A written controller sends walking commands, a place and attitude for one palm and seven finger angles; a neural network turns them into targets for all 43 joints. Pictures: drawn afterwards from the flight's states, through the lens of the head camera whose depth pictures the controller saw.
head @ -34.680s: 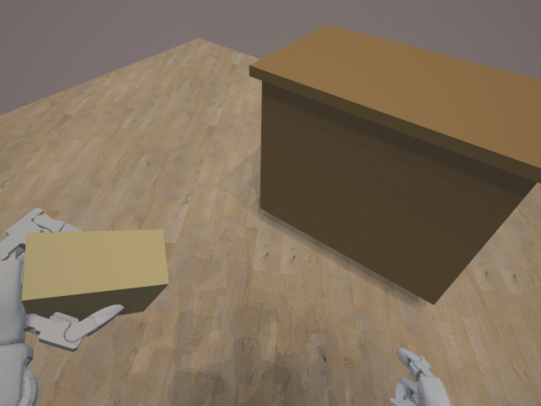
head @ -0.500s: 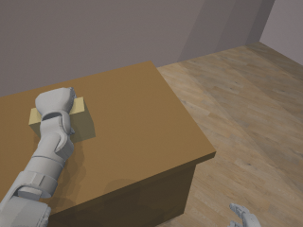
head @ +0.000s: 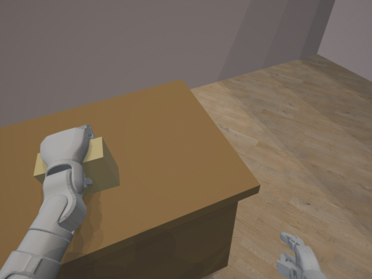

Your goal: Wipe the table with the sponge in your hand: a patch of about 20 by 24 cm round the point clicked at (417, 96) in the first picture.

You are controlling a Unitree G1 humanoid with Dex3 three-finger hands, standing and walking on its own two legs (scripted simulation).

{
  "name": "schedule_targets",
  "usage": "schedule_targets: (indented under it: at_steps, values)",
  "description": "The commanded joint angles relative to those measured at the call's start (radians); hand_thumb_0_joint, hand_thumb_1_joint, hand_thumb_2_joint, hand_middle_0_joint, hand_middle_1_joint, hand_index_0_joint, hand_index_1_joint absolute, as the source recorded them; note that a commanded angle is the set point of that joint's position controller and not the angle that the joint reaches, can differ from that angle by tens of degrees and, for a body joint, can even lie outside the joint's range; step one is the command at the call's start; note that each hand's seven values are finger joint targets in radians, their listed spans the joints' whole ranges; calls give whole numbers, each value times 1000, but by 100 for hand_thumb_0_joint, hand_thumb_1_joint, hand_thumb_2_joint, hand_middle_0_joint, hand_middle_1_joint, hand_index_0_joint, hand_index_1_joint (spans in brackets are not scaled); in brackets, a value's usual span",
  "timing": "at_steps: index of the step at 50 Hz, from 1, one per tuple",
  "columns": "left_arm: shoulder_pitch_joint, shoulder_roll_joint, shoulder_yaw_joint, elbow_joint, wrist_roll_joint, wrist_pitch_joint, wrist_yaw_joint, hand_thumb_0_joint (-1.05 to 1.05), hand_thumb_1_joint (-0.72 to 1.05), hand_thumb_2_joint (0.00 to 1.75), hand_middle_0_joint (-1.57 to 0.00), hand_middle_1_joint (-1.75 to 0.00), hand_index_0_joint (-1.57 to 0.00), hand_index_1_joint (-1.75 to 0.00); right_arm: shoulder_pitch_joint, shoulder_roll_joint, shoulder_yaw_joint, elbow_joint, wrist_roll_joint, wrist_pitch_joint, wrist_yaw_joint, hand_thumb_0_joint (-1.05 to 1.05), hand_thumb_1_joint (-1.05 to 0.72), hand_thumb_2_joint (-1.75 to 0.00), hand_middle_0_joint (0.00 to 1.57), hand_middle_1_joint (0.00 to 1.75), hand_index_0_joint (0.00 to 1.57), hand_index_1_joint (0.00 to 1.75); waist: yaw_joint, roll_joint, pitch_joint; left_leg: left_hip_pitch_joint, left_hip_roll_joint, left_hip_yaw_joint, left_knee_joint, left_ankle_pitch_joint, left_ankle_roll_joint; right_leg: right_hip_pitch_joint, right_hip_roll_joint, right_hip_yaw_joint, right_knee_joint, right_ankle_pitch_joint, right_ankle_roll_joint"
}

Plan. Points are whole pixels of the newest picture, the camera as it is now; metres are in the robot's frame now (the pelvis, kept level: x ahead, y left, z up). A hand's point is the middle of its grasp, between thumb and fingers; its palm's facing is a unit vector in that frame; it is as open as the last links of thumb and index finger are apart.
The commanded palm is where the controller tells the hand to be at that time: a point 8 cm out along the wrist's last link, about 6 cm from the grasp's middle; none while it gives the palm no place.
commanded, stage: wipe back along the middle lane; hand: left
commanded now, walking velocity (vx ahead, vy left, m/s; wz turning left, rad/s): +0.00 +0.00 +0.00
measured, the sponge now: (85, 175) +0.32 +0.28 +0.06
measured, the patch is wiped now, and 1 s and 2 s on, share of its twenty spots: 0.65 0.75 0.85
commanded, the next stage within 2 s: slide across to the third lane in 0.64 s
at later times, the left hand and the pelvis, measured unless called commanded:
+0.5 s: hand (78, 175) +0.28 +0.25 +0.11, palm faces +0.18 -0.12 -0.98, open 10.2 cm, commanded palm +0.23 +0.23 +0.13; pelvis +0.00 +0.02 +0.00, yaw -1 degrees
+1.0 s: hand (86, 180) +0.27 +0.23 +0.12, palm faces +0.17 -0.12 -0.98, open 10.1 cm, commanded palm +0.23 +0.19 +0.15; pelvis -0.01 +0.01 +0.00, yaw +0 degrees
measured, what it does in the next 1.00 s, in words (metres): stands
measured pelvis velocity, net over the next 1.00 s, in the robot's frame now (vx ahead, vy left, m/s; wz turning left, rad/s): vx -0.01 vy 0.01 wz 0.01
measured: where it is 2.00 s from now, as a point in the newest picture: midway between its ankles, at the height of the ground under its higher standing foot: outside the picture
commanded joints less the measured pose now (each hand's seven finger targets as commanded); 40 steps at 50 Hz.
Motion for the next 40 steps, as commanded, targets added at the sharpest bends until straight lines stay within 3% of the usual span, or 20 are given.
schedule_targets:
  at_steps: [1,4,6,7,8,9,11,13,16,20,21,22,25,26,28,31,32,35,36,40]
  values:
    - [-49,75,23,-82,-52,42,-50,0,10,130,-120,-160,-120,-160,-206,-92,-31,-171,-1,-47,-2,0,-90,-90,20,30,20,30,14,-159,-117,14,0,14,-46,273,25,108,-35,14,-44,370,-3]
    - [15,30,-9,-97,-49,52,-48,0,10,130,-120,-160,-120,-160,-201,-86,-31,-174,0,-52,6,0,-90,-90,20,30,20,30,13,-171,-127,27,1,20,-36,305,23,118,-34,-1,-31,403,0]
    - [62,62,30,-142,-51,55,-46,0,10,130,-120,-160,-120,-160,-230,-85,-28,-181,-1,-52,12,0,-90,-90,20,30,20,30,34,-150,-143,30,4,8,-39,327,19,132,-33,15,-21,415,-10]
    - [66,-2,-32,-164,-54,56,-48,0,10,130,-120,-160,-120,-160,-225,-77,-27,-187,-3,-54,14,0,-90,-90,20,30,20,30,22,-138,-142,41,5,16,-38,334,21,131,-36,-7,-18,416,-5]
    - [78,11,-18,-162,-47,61,-45,0,10,130,-120,-160,-120,-160,-220,-78,-29,-182,0,-54,18,0,-90,-90,20,30,20,30,21,-161,-133,39,9,11,-35,339,17,118,-31,-5,-15,414,-6]
    - [108,-28,-47,-190,-53,65,-46,0,10,130,-120,-160,-120,-160,-228,-75,-29,-191,0,-56,24,0,-90,-90,20,30,20,30,23,-149,-139,40,9,14,-34,351,17,124,-33,-12,-13,428,-5]
    - [117,18,-5,-221,-50,78,-42,0,10,130,-120,-160,-120,-160,-250,-77,-27,-192,-4,-53,27,0,-90,-90,20,30,20,30,36,-151,-125,39,14,3,-41,348,16,116,-29,2,-12,414,-13]
    - [130,-42,-66,-240,-48,93,-41,0,10,130,-120,-160,-120,-160,-252,-70,-25,-196,0,-52,32,0,-90,-90,20,30,20,30,25,-162,-101,40,17,6,-45,347,14,102,-29,-21,-11,390,-8]
    - [156,-29,-45,-292,-46,103,-38,0,10,130,-120,-160,-120,-160,-271,-71,-28,-202,-2,-47,38,0,-90,-90,20,30,20,30,39,-155,-99,53,26,-8,-51,356,13,88,-22,-16,-8,367,-17]
    - [204,-85,-96,-334,-49,102,-32,0,10,130,-120,-160,-120,-160,-264,-61,-28,-206,-2,-43,49,0,-90,-90,20,30,20,30,32,-158,-98,61,31,-6,-46,370,9,85,-21,-31,0,366,-15]
    - [205,-52,-64,-351,-41,104,-28,0,10,130,-120,-160,-120,-160,-274,-66,-28,-205,-3,-42,49,0,-90,-90,20,30,20,30,38,-146,-102,67,38,-16,-51,362,7,73,-14,-19,5,340,-22]
    - [195,-108,-122,-364,-43,105,-29,0,10,130,-120,-160,-120,-160,-271,-60,-25,-214,-2,-41,49,0,-90,-90,20,30,20,30,29,-141,-96,69,33,-7,-44,363,10,71,-18,-32,7,340,-19]
    - [212,-100,-116,-378,-41,102,-19,0,10,130,-120,-160,-120,-160,-268,-60,-27,-209,-4,-33,54,0,-90,-90,20,30,20,30,28,-144,-88,63,38,-13,-49,341,6,62,-14,-32,7,314,-21]
    - [228,-70,-77,-388,-39,104,-12,0,10,130,-120,-160,-120,-160,-277,-61,-29,-210,-5,-33,52,0,-90,-90,20,30,20,30,40,-151,-87,61,41,-19,-51,330,7,58,-8,-21,9,301,-25]
    - [251,-123,-131,-401,-42,102,-10,0,10,130,-120,-160,-120,-160,-274,-54,-26,-218,-4,-32,58,0,-90,-90,20,30,20,30,35,-145,-94,62,41,-16,-44,346,5,63,-13,-36,18,308,-23]
    - [287,-101,-105,-439,-42,101,-1,0,10,130,-120,-160,-120,-160,-287,-56,-28,-218,-7,-24,62,0,-90,-90,20,30,20,30,46,-125,-100,66,45,-23,-45,340,5,60,-6,-20,21,302,-29]
    - [280,-126,-136,-451,-46,103,0,0,10,130,-120,-160,-120,-160,-279,-52,-26,-227,-6,-24,62,0,-90,-90,20,30,20,30,38,-133,-102,64,41,-16,-37,342,9,65,-10,-32,24,305,-26]
    - [246,-114,-127,-424,-45,108,7,0,10,130,-120,-160,-120,-160,-277,-56,-25,-215,-5,-12,56,0,-90,-90,20,30,20,30,27,-145,-54,41,42,-16,-46,295,6,43,-11,-24,12,274,-25]
    - [234,-79,-86,-426,-40,112,14,0,10,130,-120,-160,-120,-160,-282,-59,-25,-210,-5,-12,51,0,-90,-90,20,30,20,30,32,-149,-52,41,43,-22,-50,276,8,35,-3,-7,11,256,-31]
    - [122,-114,-146,-425,-31,120,14,0,10,130,-120,-160,-120,-160,-279,-59,-28,-208,-5,-9,41,0,-90,-90,20,30,20,30,16,-135,-77,53,37,-19,-41,257,14,29,-13,-15,6,233,-26]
